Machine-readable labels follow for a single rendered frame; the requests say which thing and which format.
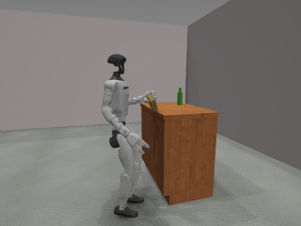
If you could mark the left robot foot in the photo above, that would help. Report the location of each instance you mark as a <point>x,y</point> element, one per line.
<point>135,199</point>

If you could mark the robot head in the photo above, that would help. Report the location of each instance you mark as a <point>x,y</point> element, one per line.
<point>117,60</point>

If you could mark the right robot hand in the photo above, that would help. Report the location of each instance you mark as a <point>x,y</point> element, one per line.
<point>132,139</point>

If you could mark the robot right upper arm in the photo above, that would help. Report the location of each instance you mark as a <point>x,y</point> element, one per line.
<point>110,86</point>

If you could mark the right robot forearm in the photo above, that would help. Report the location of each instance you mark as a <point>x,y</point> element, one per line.
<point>112,118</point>

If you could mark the table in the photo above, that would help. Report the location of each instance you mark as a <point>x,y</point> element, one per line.
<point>181,156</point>

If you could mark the sponge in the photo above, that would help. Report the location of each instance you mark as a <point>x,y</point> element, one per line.
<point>152,102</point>

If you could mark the left robot forearm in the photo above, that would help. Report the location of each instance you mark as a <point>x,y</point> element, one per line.
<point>136,100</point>

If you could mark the left robot hand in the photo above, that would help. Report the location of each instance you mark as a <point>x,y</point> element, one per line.
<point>145,96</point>

